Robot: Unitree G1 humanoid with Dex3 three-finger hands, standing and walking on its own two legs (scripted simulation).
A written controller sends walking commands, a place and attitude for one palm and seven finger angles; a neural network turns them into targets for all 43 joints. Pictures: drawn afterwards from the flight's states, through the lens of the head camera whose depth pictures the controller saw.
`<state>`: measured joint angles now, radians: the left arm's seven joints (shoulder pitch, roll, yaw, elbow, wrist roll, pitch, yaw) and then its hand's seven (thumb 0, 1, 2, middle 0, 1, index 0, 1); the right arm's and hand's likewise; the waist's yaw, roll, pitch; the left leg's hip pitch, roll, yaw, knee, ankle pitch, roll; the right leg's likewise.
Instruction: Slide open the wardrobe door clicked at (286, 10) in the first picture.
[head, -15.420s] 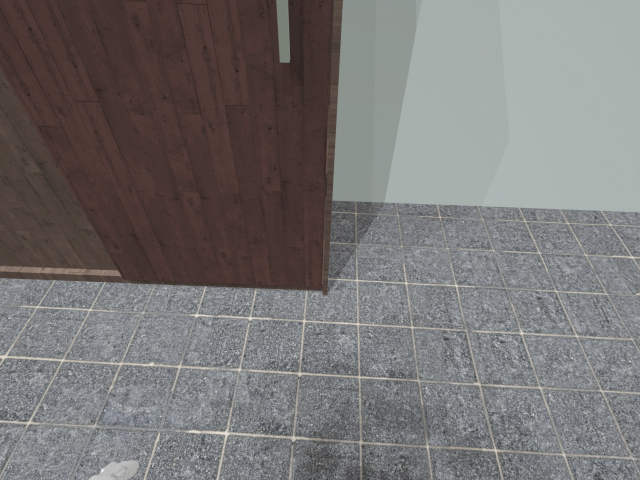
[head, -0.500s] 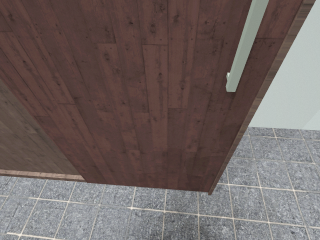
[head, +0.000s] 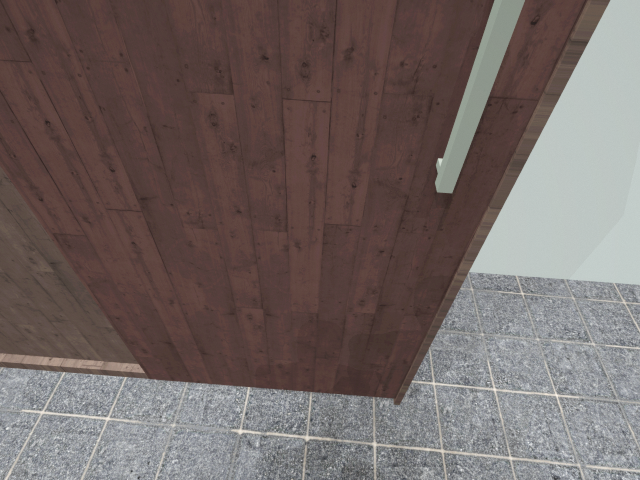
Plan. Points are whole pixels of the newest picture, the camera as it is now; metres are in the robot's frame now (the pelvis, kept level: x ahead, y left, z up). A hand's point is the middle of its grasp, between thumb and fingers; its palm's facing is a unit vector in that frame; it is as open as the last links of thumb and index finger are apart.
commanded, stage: come to a stop and stand still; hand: right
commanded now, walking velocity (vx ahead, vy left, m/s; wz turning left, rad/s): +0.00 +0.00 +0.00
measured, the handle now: (469, 97) +0.48 -0.13 +0.27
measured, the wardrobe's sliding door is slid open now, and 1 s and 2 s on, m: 0.00 0.00 0.00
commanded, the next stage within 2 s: look again from close up in 0.82 s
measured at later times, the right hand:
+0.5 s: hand out of the picture -0.03 -0.14 -0.16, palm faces +0.00 +0.98 -0.19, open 7.4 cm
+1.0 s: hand out of the picture -0.02 -0.15 -0.16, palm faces +0.02 +0.98 -0.19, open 7.3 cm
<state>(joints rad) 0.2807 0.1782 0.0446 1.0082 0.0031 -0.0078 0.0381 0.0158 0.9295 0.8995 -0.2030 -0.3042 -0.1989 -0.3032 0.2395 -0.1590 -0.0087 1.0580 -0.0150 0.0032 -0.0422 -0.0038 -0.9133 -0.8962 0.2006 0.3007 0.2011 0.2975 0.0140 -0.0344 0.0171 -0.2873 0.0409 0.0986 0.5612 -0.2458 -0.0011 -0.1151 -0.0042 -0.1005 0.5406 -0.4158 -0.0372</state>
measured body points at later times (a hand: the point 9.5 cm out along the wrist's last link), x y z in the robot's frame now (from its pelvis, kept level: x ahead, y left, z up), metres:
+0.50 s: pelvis -0.03 +0.02 +0.01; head -0.03 +0.04 +0.46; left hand -0.08 +0.24 -0.15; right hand -0.03 -0.19 -0.15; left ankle +0.03 +0.12 -0.73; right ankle -0.06 -0.08 -0.73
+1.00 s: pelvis -0.02 +0.02 +0.01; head -0.02 +0.03 +0.46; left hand -0.05 +0.22 -0.15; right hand -0.02 -0.20 -0.15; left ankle +0.03 +0.12 -0.73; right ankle -0.06 -0.08 -0.73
